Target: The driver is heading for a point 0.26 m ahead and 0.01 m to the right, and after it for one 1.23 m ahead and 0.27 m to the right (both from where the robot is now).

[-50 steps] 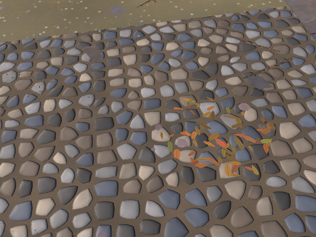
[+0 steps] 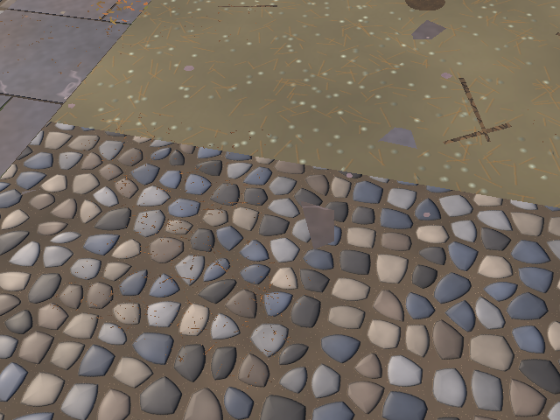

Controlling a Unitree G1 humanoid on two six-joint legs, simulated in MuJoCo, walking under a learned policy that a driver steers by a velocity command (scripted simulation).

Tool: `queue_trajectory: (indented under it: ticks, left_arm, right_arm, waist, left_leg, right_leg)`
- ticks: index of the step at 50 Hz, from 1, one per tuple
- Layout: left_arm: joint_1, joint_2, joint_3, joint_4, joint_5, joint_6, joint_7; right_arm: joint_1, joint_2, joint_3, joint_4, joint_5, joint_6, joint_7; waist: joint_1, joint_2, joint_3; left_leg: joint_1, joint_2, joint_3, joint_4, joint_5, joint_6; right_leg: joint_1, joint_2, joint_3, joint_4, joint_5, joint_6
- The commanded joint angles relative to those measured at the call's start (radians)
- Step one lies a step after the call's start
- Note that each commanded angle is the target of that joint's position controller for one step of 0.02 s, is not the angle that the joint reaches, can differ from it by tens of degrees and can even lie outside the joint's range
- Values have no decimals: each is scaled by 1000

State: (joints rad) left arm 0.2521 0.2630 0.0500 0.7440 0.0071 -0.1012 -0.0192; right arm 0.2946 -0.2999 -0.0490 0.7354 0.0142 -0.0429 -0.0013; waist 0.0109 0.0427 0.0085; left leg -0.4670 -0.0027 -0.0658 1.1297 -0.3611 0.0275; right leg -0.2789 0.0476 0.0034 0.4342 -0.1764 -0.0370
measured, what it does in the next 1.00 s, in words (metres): walks ahead, turning right: left foot, then right foot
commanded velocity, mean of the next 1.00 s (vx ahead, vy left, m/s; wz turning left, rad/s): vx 0.13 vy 0.00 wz -0.36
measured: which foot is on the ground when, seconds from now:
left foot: up 0.00-0.24, down 0.26-0.68, up 0.70-1.00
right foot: down 0.00-0.28, up 0.30-0.66, down 0.68-1.00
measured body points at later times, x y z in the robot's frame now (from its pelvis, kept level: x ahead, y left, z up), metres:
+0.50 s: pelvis +0.17 +0.03 +0.00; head +0.20 +0.03 +0.45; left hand +0.31 +0.31 -0.12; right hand +0.29 -0.25 -0.10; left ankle +0.26 +0.13 -0.74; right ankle +0.14 -0.10 -0.67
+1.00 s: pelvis +0.18 -0.01 +0.00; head +0.19 -0.05 +0.45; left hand +0.44 +0.16 -0.07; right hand +0.18 -0.33 -0.12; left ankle +0.27 +0.12 -0.69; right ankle +0.16 -0.10 -0.74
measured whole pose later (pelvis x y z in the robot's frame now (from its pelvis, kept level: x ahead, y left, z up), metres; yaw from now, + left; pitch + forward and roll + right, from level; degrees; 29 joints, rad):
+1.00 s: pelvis +0.18 -0.01 +0.00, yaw -26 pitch +1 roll +2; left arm 0.17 0.28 0.05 0.65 0.01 0.02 0.03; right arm 0.13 -0.31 -0.09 0.81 0.00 0.02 -0.03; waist 0.00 0.02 0.03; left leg -0.46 0.01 -0.04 0.84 -0.32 -0.08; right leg -0.27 0.05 0.09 0.46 -0.20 -0.05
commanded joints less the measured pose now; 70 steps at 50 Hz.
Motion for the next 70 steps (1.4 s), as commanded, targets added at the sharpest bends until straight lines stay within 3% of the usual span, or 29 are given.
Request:
queue_trajectory:
  ticks: [1,5,9,12,13,14,15,16,17,21,26,29,33,34,35,36,37,39,46,52,55,56,57,59,62,66,68,69,70]
  left_arm:
    - [13,117,25,-35,-7,-12,2]
    - [21,172,38,-4,-15,7,13]
    - [96,188,44,38,-32,38,26]
    - [55,191,49,25,-39,54,40]
    - [55,164,42,17,-35,54,40]
    - [50,109,24,-15,-13,50,39]
    - [237,33,1,2,-9,50,38]
    - [264,127,19,20,-27,63,40]
    - [185,171,38,11,-36,82,46]
    - [134,133,47,-12,-24,155,72]
    - [50,95,35,-67,-14,155,51]
    - [18,117,39,-92,-16,158,30]
    - [66,143,58,-84,-10,161,15]
    - [86,190,74,-85,-5,160,23]
    - [71,305,94,-122,-8,159,44]
    - [76,313,90,-142,30,138,34]
    - [40,285,83,-141,36,116,28]
    - [-60,221,66,-155,-3,102,35]
    - [-55,179,46,-164,-6,111,60]
    - [-89,111,10,-112,19,109,34]
    - [-64,127,11,-75,15,95,29]
    - [-25,142,18,-79,29,88,31]
    - [-42,132,18,-85,32,85,38]
    - [-113,134,28,-92,19,95,58]
    - [-104,109,37,-98,11,115,65]
    - [-62,120,60,-93,9,111,56]
    - [-30,172,75,-86,16,110,55]
    - [-49,164,70,-102,22,102,60]
    - [-53,151,61,-113,24,93,65]
  right_arm:
    - [-25,-58,-16,-82,-5,-18,6]
    - [-129,-8,6,-109,-28,-34,5]
    - [-217,-37,-5,-123,-20,-40,13]
    - [-162,-82,-28,-111,-26,-44,9]
    - [-118,-110,-38,-100,-36,-46,1]
    - [-32,-178,-53,-101,-54,-44,-13]
    - [-20,-198,-55,-111,-58,-21,-18]
    - [-15,-149,-48,-112,-36,1,-12]
    - [-57,-105,-36,-114,-25,10,-12]
    - [-230,-87,-30,-103,-44,22,-14]
    - [-253,-108,-44,-72,-33,20,-31]
    - [-243,-139,-55,-51,-22,32,-29]
    - [-229,-136,-59,-17,9,48,-26]
    - [-179,-96,-51,6,2,54,-22]
    - [-153,-42,-34,-23,-46,57,-15]
    - [-278,-88,-49,-59,-40,53,-27]
    - [-292,-110,-59,-58,-19,55,-33]
    - [-232,-116,-70,-14,-21,62,-48]
    - [-220,-72,-54,-4,-11,51,-36]
    - [-178,-56,-30,27,-7,49,-6]
    - [-161,-112,-33,22,-25,39,-3]
    - [-171,-195,-48,11,-22,39,-10]
    - [-184,-207,-58,22,-2,42,-8]
    - [-193,-156,-48,15,-4,40,-8]
    - [-181,-156,-51,4,-2,37,-16]
    - [-192,-134,-49,-28,7,53,-27]
    - [-172,-97,-42,-43,6,61,-23]
    - [-174,-113,-50,-50,1,64,-18]
    - [-182,-141,-65,-52,3,70,-13]
  waist:
    - [-1,-153,-1]
    - [9,-124,-8]
    - [35,-141,-39]
    - [-25,-146,-65]
    - [-44,-123,-95]
    - [-71,-7,-203]
    - [-14,228,-345]
    - [-36,193,-389]
    - [-40,123,-277]
    - [25,127,-89]
    - [12,94,-107]
    - [3,94,-114]
    - [38,52,-100]
    - [32,-77,-66]
    - [-19,-398,-42]
    - [62,-332,-58]
    - [42,-240,-48]
    - [-7,-166,-55]
    - [2,-174,-109]
    - [11,-183,-76]
    - [-3,-109,-40]
    - [51,7,-51]
    - [53,99,-53]
    - [18,121,-39]
    - [8,135,-42]
    - [9,-6,-55]
    - [4,-215,-56]
    - [9,-257,-67]
    - [10,-182,-61]
  left_leg:
    - [-193,92,-14,-84,63,-14]
    - [-64,54,41,-387,221,-55]
    - [32,-12,25,-562,388,-59]
    - [169,-12,4,-687,437,-20]
    - [281,23,-2,-732,538,8]
    - [498,198,-133,-675,867,71]
    - [729,456,-354,-617,1112,235]
    - [674,459,-416,-671,872,264]
    - [589,393,-340,-714,669,232]
    - [208,273,-109,-863,349,197]
    - [203,295,6,-875,392,216]
    - [232,324,26,-861,378,209]
    - [205,289,98,-722,240,103]
    - [117,219,173,-563,110,18]
    - [-148,56,262,-243,-253,-101]
    - [-212,-9,79,-63,-318,-97]
    - [-221,13,26,3,-232,-77]
    - [-222,35,1,-3,-80,-69]
    - [-121,15,1,-195,53,-114]
    - [177,45,47,-501,63,-98]
    - [298,75,-7,-721,380,-47]
    - [297,139,-79,-676,556,-2]
    - [229,148,-123,-695,457,59]
    - [166,168,-206,-750,344,85]
    - [154,159,-249,-733,321,92]
    - [54,70,-177,-602,236,39]
    - [-68,-26,-20,-369,31,-31]
    - [-115,3,10,-157,-214,-52]
    - [-145,25,-15,7,-267,-64]
  right_leg:
    - [142,-258,293,-254,62,-184]
    - [79,-209,148,-213,537,-175]
    - [121,-197,160,-134,513,-133]
    - [121,-188,221,-13,404,-81]
    - [81,-140,208,71,353,-46]
    - [-47,-67,167,283,102,0]
    - [-263,27,97,569,-543,57]
    - [-304,-15,117,703,-557,79]
    - [-364,-44,96,765,-489,95]
    - [-250,-97,39,740,-293,136]
    - [-152,-127,10,503,-179,107]
    - [-92,-123,-16,394,-158,80]
    - [74,-69,-59,120,-33,0]
    - [137,-120,59,-14,100,-49]
    - [235,-376,425,-75,392,-186]
    - [127,-431,529,-134,327,-310]
    - [113,-377,448,-142,247,-276]
    - [123,-297,348,-119,181,-176]
    - [192,-243,296,-82,267,-172]
    - [59,-238,260,-82,148,-176]
    - [30,-167,219,-28,44,-78]
    - [23,-95,157,35,-15,-37]
    - [48,-27,65,63,-43,6]
    - [77,-21,21,119,-51,31]
    - [68,-20,14,135,-65,17]
    - [136,-104,62,39,-24,-32]
    - [194,-330,278,-96,116,-160]
    - [194,-453,365,-118,253,-245]
    - [180,-487,369,-122,350,-285]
